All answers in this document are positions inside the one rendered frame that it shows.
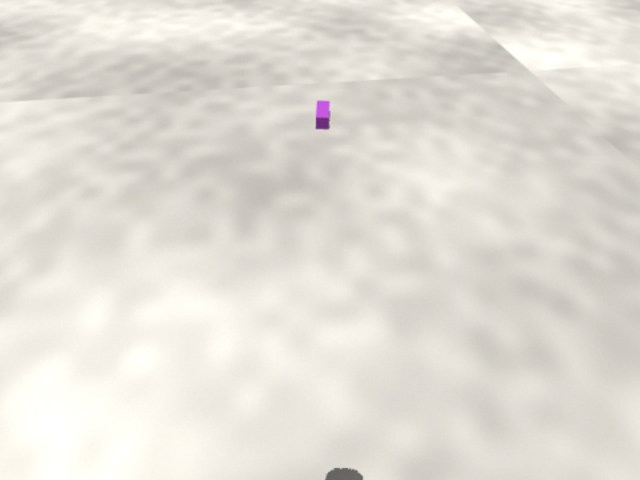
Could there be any carton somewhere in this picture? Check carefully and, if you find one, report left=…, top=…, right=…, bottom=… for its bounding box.
left=316, top=101, right=330, bottom=129

